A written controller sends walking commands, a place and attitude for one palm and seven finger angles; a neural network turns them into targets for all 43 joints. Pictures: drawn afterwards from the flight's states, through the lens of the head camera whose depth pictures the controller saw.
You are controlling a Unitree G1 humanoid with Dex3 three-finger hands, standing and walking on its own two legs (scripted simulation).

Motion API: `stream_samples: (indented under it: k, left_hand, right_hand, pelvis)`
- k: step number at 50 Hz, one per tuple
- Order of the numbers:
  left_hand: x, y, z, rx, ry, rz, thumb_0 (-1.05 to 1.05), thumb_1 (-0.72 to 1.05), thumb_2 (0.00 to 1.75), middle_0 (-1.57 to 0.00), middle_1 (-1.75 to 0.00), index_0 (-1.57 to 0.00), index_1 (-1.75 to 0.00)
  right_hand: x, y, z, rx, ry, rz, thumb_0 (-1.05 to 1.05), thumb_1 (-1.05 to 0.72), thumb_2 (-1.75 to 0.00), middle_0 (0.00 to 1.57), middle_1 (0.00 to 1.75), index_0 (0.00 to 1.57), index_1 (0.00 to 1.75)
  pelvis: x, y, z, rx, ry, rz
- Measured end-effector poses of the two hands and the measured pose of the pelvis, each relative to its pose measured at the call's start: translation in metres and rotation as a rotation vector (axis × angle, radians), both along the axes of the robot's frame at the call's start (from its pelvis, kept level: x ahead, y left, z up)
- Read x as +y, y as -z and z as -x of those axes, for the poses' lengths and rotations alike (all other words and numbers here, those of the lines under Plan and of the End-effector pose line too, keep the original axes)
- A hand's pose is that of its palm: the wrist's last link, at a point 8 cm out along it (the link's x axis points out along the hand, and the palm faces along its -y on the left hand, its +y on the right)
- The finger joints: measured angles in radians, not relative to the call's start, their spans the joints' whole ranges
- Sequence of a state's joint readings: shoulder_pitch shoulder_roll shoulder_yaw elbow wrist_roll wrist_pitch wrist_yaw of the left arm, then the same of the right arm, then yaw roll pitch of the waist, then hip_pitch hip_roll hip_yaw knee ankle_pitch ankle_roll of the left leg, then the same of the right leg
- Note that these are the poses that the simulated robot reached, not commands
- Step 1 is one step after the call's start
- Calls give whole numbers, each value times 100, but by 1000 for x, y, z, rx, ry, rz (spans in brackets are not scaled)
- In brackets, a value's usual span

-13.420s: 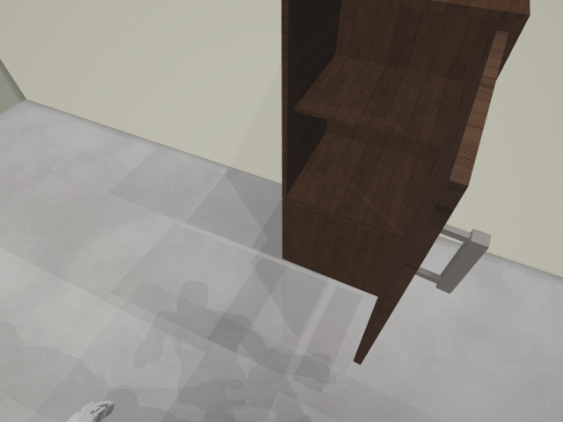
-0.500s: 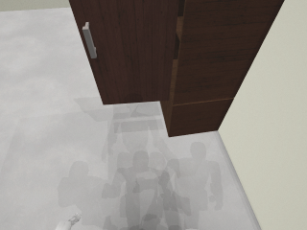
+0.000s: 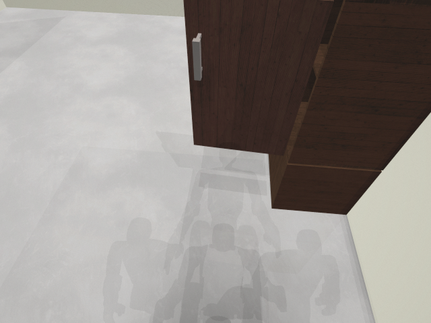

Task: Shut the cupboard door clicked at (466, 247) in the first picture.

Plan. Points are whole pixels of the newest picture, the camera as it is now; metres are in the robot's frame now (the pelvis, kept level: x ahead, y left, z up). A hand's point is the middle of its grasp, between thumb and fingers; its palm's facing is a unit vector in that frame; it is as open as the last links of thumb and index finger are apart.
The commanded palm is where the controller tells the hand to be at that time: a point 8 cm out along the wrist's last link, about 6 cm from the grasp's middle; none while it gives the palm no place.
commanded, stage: take the last steps up to it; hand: left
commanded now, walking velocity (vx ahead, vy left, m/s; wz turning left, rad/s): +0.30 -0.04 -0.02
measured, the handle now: (198, 57) +0.81 +0.14 +0.07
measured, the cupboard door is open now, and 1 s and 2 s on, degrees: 86 86 86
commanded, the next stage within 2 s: come to a stop and stand still in 0.80 s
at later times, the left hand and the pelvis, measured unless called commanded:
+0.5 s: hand (163, 285) +0.22 +0.15 -0.16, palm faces +0.03 -0.97 -0.22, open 7.4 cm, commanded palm none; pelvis +0.14 -0.04 -0.01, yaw +1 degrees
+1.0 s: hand (163, 280) +0.23 +0.15 -0.18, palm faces +0.10 -0.99 -0.13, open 7.4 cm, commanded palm none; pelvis +0.29 +0.00 +0.00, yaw +0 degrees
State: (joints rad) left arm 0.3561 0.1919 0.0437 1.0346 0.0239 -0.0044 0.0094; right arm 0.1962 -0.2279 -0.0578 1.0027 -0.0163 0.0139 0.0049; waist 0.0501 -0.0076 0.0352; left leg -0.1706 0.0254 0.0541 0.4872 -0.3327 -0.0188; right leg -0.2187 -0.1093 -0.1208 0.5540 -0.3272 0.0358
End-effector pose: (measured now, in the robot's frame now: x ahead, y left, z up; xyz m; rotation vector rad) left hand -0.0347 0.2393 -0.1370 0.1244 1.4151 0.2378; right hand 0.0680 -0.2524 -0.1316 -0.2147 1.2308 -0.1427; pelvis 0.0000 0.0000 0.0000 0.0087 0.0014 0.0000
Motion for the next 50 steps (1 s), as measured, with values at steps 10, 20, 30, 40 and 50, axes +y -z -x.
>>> stream_samples:
  k: [10,20,30,40,50]
  left_hand:
    - [14,-2,-38,48,18,36,1,91,90,-20,-29,-20,-30]
    - [-23,2,-205,-176,130,1,0,91,90,-20,-29,-20,-30]
    - [-54,-15,-244,-180,82,-23,-1,94,90,-20,-29,-20,-30]
    - [-60,-4,-235,-41,-10,61,0,92,90,-20,-29,-20,-30]
    - [-37,16,-262,103,-29,108,0,91,90,-20,-29,-20,-30]
  right_hand:
    - [32,-5,7,43,49,-15,0,-94,-90,20,30,21,30]
    - [9,28,39,316,150,-81,1,-91,-90,20,30,21,30]
    - [-28,15,-88,163,104,-77,1,-91,-90,20,30,20,30]
    - [-7,-4,-234,-30,3,-75,1,-92,-90,20,30,20,29]
    - [34,-5,-308,-96,6,-27,-1,-94,-90,20,30,20,30]
  pelvis:
    - [11,-9,-39,-27,5,5]
    - [-25,12,-108,-30,9,-19]
    - [-49,-6,-166,-25,-12,-5]
    - [-34,-11,-232,-20,-18,21]
    - [0,-1,-290,-35,3,11]
